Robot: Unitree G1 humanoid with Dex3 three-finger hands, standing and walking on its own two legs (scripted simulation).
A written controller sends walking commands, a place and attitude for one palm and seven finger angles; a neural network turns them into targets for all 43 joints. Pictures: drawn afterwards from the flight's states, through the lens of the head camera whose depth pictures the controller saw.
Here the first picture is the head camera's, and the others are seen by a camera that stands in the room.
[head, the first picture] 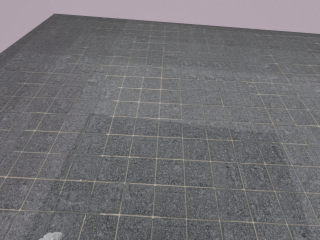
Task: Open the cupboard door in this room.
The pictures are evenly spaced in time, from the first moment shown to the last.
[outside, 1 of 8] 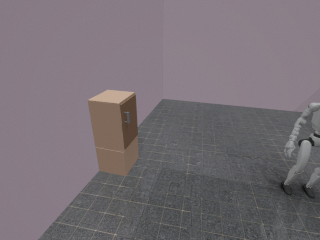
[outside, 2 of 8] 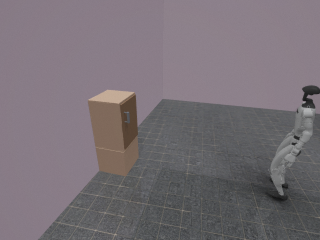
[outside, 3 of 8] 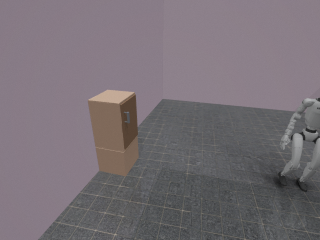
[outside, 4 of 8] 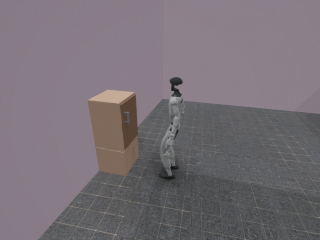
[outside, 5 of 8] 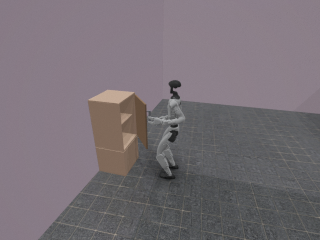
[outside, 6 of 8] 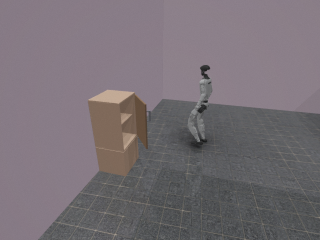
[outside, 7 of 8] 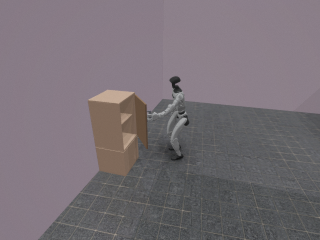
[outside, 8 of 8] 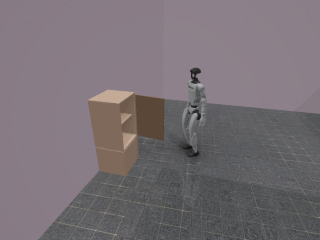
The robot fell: no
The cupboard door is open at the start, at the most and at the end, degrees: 0 85 83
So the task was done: yes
